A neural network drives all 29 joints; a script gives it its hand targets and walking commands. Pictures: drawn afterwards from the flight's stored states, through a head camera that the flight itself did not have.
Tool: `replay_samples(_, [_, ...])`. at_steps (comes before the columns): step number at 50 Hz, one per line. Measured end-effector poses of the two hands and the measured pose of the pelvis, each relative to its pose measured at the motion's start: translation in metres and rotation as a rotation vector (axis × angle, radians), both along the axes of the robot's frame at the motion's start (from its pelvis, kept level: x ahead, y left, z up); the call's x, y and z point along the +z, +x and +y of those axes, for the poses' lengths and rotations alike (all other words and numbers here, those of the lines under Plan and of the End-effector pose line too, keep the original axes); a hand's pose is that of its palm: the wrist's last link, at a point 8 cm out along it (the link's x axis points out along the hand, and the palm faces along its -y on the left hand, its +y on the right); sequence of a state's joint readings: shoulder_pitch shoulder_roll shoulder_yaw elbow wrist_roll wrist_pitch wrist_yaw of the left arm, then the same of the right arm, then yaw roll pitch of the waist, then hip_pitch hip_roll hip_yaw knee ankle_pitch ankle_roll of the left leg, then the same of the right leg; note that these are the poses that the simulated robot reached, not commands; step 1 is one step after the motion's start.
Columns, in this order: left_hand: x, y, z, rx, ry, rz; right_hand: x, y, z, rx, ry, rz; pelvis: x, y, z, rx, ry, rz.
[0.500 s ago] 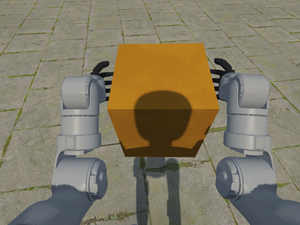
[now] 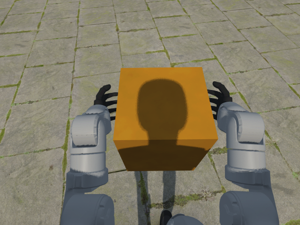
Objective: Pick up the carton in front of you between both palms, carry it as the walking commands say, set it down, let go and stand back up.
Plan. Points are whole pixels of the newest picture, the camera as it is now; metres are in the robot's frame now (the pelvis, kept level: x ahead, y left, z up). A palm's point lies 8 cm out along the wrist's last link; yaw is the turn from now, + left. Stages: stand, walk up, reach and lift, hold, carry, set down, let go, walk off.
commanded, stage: carry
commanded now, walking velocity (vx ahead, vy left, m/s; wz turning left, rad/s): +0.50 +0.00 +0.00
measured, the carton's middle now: (160, 124) +0.37 -0.02 +0.03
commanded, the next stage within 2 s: none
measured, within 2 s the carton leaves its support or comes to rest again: neither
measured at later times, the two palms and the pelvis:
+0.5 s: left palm (94, 56) +0.59 +0.19 +0.11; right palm (186, 54) +0.58 -0.11 +0.11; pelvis +0.31 +0.05 +0.02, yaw -3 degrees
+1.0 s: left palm (114, 18) +0.86 +0.14 +0.10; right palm (185, 17) +0.86 -0.15 +0.09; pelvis +0.60 +0.00 +0.02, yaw +0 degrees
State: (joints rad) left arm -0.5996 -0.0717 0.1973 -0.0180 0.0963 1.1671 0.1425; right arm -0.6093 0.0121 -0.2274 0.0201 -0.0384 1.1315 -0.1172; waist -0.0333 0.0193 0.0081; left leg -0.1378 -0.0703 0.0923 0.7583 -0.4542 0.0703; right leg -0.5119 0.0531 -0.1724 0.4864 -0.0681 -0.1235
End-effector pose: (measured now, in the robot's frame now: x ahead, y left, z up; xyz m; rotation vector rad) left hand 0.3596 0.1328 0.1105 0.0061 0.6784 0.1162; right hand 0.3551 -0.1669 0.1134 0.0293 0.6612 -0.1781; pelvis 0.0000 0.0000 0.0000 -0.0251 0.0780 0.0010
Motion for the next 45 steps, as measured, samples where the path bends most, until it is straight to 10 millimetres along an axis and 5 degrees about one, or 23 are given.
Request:
replay_samples(9, [0.008, 0.071, 0.027, 0.080, 0.015, 0.104, 0.009, 0.099, 0.028, 0.104, -0.017, 0.103, 0.028, 0.098, -0.008, 0.006, 0.044, 0.007])
replay_samples(17, [0.027, 0.153, 0.037, 0.074, -0.012, 0.043, 0.018, 0.163, 0.037, 0.036, 0.025, 0.044, 0.034, 0.198, 0.016, 0.001, 0.053, 0.013])
replay_samples(23, [0.006, 0.217, 0.053, 0.040, -0.050, 0.005, 0.005, 0.213, 0.053, -0.038, 0.027, 0.003, 0.013, 0.285, 0.043, -0.037, 0.052, -0.004])
replay_samples(32, [-0.005, 0.287, 0.051, -0.043, -0.052, 0.097, -0.001, 0.269, 0.053, -0.073, -0.003, 0.098, 0.032, 0.376, 0.056, -0.064, 0.012, 0.001])
replay_samples(40, [0.014, 0.381, 0.036, -0.028, -0.039, 0.003, 0.015, 0.369, 0.039, -0.054, 0.006, 0.005, 0.028, 0.477, 0.038, -0.060, 0.017, -0.007])
replay_samples(45, [0.003, 0.453, 0.016, -0.012, -0.011, -0.014, -0.003, 0.447, 0.018, -0.035, 0.030, -0.012, 0.007, 0.551, 0.015, -0.033, 0.008, -0.020])
